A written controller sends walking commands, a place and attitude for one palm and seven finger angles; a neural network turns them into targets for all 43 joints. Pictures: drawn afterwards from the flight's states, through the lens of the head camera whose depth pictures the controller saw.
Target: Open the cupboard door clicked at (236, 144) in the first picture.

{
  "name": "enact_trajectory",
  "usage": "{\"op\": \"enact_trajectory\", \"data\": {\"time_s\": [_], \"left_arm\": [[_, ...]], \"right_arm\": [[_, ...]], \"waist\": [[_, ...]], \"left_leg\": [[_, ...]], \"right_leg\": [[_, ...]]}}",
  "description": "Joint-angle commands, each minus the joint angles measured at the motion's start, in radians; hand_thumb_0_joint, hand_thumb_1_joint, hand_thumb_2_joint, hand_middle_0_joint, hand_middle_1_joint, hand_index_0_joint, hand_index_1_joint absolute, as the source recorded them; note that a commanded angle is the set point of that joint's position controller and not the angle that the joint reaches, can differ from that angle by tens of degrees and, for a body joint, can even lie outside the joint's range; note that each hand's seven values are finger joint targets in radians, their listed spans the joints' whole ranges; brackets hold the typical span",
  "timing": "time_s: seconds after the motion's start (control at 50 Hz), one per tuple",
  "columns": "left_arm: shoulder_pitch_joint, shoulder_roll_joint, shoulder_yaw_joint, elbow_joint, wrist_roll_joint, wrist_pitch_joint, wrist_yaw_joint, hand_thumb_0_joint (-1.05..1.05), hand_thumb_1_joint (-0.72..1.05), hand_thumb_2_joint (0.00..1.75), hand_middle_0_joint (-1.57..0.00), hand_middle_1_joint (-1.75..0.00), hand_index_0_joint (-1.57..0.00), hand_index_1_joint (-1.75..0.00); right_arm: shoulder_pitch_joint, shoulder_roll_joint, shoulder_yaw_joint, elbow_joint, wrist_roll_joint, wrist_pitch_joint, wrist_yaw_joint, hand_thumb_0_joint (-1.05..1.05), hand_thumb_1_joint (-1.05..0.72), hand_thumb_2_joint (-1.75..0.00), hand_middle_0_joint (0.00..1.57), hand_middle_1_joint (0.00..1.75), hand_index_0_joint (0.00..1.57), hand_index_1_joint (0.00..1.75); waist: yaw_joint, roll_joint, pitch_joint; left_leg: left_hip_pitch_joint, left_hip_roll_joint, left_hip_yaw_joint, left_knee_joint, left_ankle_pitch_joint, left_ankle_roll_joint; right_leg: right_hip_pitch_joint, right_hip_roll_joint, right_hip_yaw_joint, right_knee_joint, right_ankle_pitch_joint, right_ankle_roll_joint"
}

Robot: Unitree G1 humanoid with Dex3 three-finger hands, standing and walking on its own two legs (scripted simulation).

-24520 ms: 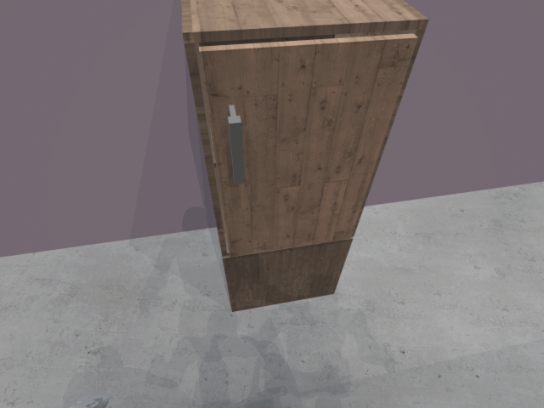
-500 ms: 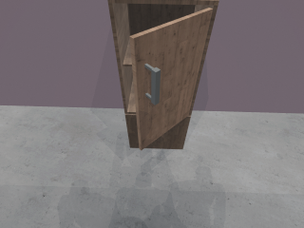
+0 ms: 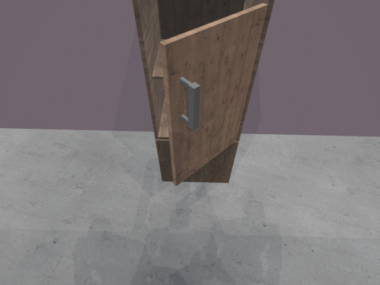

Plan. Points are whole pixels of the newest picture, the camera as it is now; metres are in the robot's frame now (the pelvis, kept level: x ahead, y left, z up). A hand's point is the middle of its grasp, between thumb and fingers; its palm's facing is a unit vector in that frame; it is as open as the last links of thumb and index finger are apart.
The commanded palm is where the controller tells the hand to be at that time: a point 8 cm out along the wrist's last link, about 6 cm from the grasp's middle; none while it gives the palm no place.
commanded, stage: look to check the result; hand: left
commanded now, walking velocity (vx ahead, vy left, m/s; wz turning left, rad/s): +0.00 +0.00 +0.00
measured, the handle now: (188, 104) +0.55 +0.03 +0.07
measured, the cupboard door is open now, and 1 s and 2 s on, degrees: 43 43 43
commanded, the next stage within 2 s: walk to a spot facing it in 0.20 s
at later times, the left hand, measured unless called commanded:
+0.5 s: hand out of the picture +0.00 +0.18 -0.18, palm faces +0.00 -0.98 -0.19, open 7.3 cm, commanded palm none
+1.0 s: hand out of the picture +0.08 +0.16 -0.16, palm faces -0.24 -0.93 -0.28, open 7.3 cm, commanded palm none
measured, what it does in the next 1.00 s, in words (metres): lifts its left foot, turning right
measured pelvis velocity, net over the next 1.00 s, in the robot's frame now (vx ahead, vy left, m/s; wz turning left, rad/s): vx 0.00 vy -0.03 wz -0.34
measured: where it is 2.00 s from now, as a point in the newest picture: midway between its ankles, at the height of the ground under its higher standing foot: outside the picture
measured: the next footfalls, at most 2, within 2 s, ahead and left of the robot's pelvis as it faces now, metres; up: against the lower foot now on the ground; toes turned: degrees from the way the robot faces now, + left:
left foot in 1.28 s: +0.13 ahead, +0.10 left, +0.00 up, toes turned -33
right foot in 1.66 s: -0.03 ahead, -0.13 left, +0.00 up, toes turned -47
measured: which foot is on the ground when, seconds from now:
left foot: down 0.00-0.74, up 0.76-1.00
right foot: down 0.00-1.00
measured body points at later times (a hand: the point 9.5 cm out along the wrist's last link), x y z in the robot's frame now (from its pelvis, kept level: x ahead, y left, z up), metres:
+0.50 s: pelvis +0.01 +0.00 +0.00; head +0.03 +0.00 +0.45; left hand +0.01 +0.23 -0.16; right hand +0.02 -0.23 -0.16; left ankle +0.03 +0.11 -0.74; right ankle -0.03 -0.10 -0.74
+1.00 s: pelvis +0.00 -0.03 +0.00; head +0.05 -0.06 +0.45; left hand +0.09 +0.21 -0.14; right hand +0.03 -0.31 -0.15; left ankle +0.03 +0.14 -0.66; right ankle -0.03 -0.09 -0.74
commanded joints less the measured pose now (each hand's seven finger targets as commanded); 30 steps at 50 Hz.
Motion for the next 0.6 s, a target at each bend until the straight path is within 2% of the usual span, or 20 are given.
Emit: {"op": "enact_trajectory", "data": {"time_s": [0.0,0.04,0.08,0.16,0.3,0.36,0.42,0.52,0.54,0.58], "left_arm": [[0.076,0.102,0.019,-0.022,-0.004,-0.015,0.002,0.00,0.90,0.90,-0.20,-0.30,-0.20,-0.30],[0.075,0.104,0.018,-0.022,-0.005,-0.016,0.002,0.00,0.90,0.90,-0.20,-0.30,-0.20,-0.30],[0.070,0.108,0.020,-0.023,-0.004,-0.016,0.002,0.00,0.90,0.90,-0.20,-0.30,-0.20,-0.30],[0.070,0.110,0.020,-0.025,-0.003,-0.016,0.001,0.00,0.90,0.90,-0.20,-0.30,-0.20,-0.30],[0.059,0.113,0.020,-0.026,-0.003,-0.017,-0.001,0.00,0.90,0.90,-0.20,-0.30,-0.20,-0.30],[0.059,0.112,0.035,-0.039,-0.001,-0.004,-0.001,0.00,0.90,0.90,-0.20,-0.30,-0.20,-0.30],[0.033,0.136,0.059,-0.071,0.004,0.014,-0.010,0.00,0.90,0.90,-0.20,-0.30,-0.20,-0.30],[0.014,0.143,0.081,-0.135,0.011,0.033,-0.026,0.00,0.90,0.90,-0.20,-0.30,-0.20,-0.30],[0.011,0.144,0.084,-0.146,0.012,0.034,-0.028,0.00,0.90,0.90,-0.20,-0.30,-0.20,-0.30],[0.017,0.137,0.089,-0.164,0.012,0.040,-0.035,0.00,0.90,0.90,-0.20,-0.30,-0.20,-0.30]], "right_arm": [[0.049,-0.096,-0.015,-0.024,0.003,-0.011,-0.002,0.00,-0.90,-0.90,0.20,0.30,0.20,0.30],[0.045,-0.099,-0.014,-0.025,0.002,-0.012,-0.003,0.00,-0.90,-0.90,0.20,0.30,0.20,0.30],[0.043,-0.100,-0.015,-0.026,0.003,-0.013,-0.003,0.00,-0.90,-0.90,0.20,0.30,0.20,0.30],[0.036,-0.107,-0.015,-0.028,0.004,-0.014,-0.003,0.00,-0.90,-0.90,0.20,0.30,0.20,0.30],[0.023,-0.120,-0.016,-0.031,0.002,-0.017,-0.004,0.00,-0.90,-0.90,0.20,0.30,0.20,0.30],[0.033,-0.112,-0.026,-0.038,0.004,-0.009,-0.011,0.00,-0.90,-0.90,0.20,0.30,0.20,0.30],[0.026,-0.144,-0.050,-0.065,0.003,0.002,-0.017,0.00,-0.90,-0.90,0.20,0.30,0.20,0.30],[-0.008,-0.186,-0.080,-0.135,-0.002,0.009,-0.021,0.00,-0.90,-0.90,0.20,0.30,0.20,0.30],[-0.014,-0.194,-0.085,-0.145,-0.002,0.008,-0.021,0.00,-0.90,-0.90,0.20,0.30,0.20,0.30],[-0.026,-0.215,-0.094,-0.168,-0.005,0.006,-0.020,0.00,-0.90,-0.90,0.20,0.30,0.20,0.30]], "waist": [[0.003,-0.019,0.031],[0.002,0.000,0.026],[0.002,-0.016,0.017],[0.005,-0.006,0.033],[0.003,-0.009,0.014],[0.004,-0.013,0.008],[-0.002,0.000,0.006],[0.006,0.038,-0.008],[0.006,0.051,-0.013],[0.016,0.123,-0.028]], "left_leg": [[0.040,0.105,-0.084,-0.059,0.082,0.015],[0.044,0.105,-0.084,-0.060,0.088,0.014],[0.044,0.106,-0.085,-0.057,0.100,0.015],[0.041,0.105,-0.087,-0.061,0.088,0.016],[0.059,0.110,-0.092,-0.068,0.108,0.017],[0.075,0.126,-0.060,-0.021,0.124,0.016],[0.064,0.153,-0.045,0.010,0.078,0.020],[0.036,0.221,-0.087,-0.013,-0.064,0.052],[0.038,0.243,-0.100,-0.023,-0.073,0.063],[0.007,0.313,-0.149,-0.072,-0.108,0.099]], "right_leg": [[-0.091,-0.115,0.085,-0.103,0.077,-0.014],[-0.087,-0.114,0.088,-0.103,0.087,-0.014],[-0.076,-0.114,0.081,-0.099,0.097,-0.013],[-0.082,-0.113,0.079,-0.106,0.085,-0.013],[-0.070,-0.115,0.082,-0.102,0.108,-0.013],[-0.102,-0.111,0.104,-0.070,0.166,-0.015],[-0.150,-0.099,0.129,-0.010,0.183,-0.021],[-0.224,-0.053,0.146,0.092,0.123,-0.020],[-0.237,-0.041,0.138,0.126,0.118,-0.017],[-0.242,-0.010,0.091,0.248,0.010,-0.009]]}}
